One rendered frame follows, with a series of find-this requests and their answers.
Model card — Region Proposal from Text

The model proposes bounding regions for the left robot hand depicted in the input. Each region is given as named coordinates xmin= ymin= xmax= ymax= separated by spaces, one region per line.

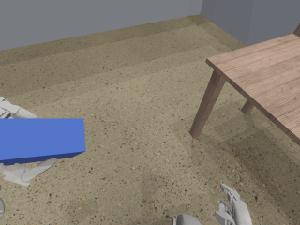
xmin=0 ymin=97 xmax=58 ymax=187

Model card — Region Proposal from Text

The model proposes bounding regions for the robot right thigh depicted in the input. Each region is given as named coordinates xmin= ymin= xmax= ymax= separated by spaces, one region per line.
xmin=172 ymin=214 xmax=202 ymax=225

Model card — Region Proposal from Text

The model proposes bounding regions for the sponge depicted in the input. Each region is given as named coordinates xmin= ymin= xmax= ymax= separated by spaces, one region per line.
xmin=0 ymin=118 xmax=86 ymax=166

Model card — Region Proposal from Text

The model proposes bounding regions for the table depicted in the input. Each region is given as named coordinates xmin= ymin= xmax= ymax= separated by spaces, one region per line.
xmin=189 ymin=23 xmax=300 ymax=146

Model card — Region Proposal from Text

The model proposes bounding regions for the right robot hand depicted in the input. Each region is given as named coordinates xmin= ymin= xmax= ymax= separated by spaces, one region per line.
xmin=216 ymin=183 xmax=253 ymax=225

